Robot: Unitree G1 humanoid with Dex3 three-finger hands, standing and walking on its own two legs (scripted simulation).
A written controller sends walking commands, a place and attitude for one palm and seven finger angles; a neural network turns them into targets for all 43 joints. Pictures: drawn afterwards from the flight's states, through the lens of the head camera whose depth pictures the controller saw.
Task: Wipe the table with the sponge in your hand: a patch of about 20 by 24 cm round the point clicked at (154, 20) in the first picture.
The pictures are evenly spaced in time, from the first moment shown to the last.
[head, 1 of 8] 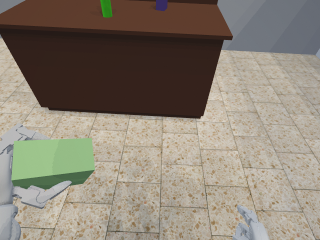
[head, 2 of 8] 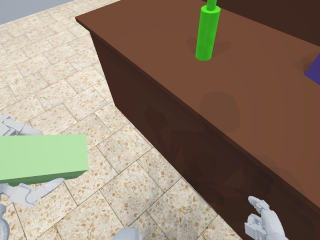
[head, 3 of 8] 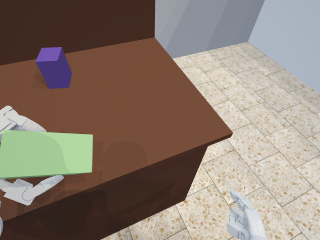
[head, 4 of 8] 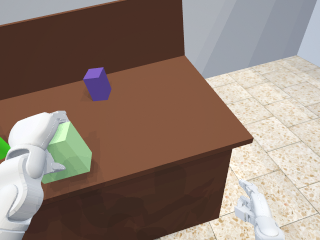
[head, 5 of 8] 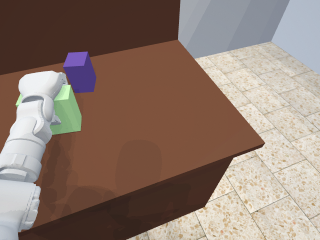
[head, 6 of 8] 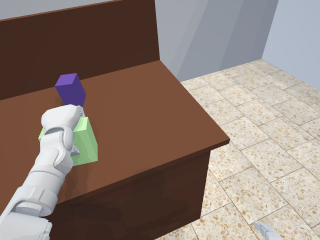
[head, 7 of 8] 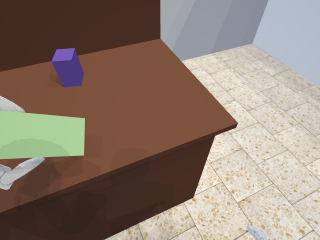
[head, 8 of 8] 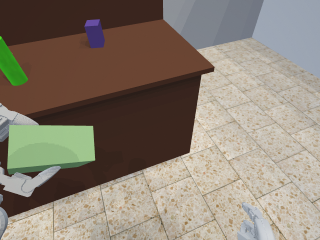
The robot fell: no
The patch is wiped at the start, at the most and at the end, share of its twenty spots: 0.00 0.95 0.95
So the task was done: yes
